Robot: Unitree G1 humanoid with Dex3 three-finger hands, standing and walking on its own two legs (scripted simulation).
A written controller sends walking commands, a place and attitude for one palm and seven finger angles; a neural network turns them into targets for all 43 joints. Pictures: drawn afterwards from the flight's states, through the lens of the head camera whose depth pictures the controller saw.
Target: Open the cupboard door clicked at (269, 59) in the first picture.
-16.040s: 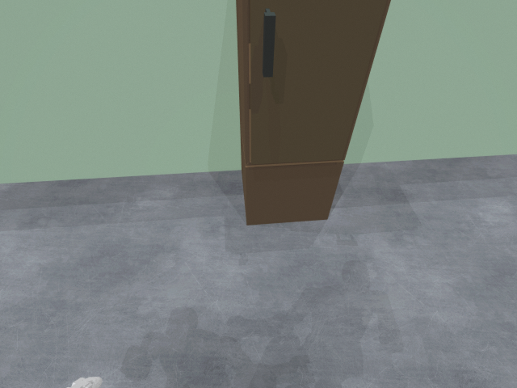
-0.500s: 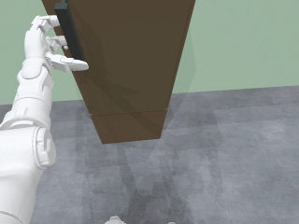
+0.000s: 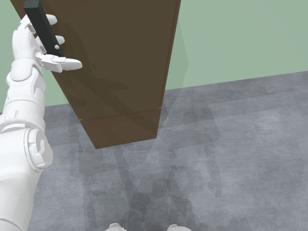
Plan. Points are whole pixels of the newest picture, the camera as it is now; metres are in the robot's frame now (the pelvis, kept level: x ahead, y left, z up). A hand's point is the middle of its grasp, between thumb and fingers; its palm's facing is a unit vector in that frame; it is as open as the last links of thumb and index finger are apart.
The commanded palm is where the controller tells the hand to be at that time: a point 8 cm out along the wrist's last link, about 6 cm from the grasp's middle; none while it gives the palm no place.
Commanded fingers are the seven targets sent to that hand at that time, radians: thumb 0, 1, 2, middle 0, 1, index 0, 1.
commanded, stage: close the thumb around the handle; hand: left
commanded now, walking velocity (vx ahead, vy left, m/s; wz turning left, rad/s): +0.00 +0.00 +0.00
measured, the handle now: (49, 32) +0.58 +0.20 +0.15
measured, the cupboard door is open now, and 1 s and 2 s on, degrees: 0 4 30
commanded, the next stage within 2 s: pull the door open along its arc in 0.60 s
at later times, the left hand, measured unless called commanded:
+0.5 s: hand (57, 47) +0.53 +0.18 +0.15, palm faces +0.10 -1.00 +0.00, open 6.0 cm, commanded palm +0.50 +0.22 +0.15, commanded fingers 0.00 0.90 0.90 -0.40 -1.35 -0.40 -1.35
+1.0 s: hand (60, 54) +0.51 +0.17 +0.15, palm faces +0.11 -0.99 -0.01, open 6.3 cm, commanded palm +0.45 +0.22 +0.15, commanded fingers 0.00 0.90 0.90 -0.40 -1.35 -0.40 -1.35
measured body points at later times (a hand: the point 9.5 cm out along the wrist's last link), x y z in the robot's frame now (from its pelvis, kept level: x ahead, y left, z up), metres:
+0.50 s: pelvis +0.00 +0.00 +0.00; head +0.09 +0.01 +0.44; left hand +0.52 +0.23 +0.15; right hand -0.01 -0.27 -0.11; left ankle +0.01 +0.11 -0.71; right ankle -0.04 -0.11 -0.71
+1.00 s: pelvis +0.01 -0.01 +0.01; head +0.08 -0.01 +0.45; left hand +0.50 +0.22 +0.15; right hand +0.00 -0.27 -0.11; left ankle +0.01 +0.11 -0.71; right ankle -0.04 -0.11 -0.71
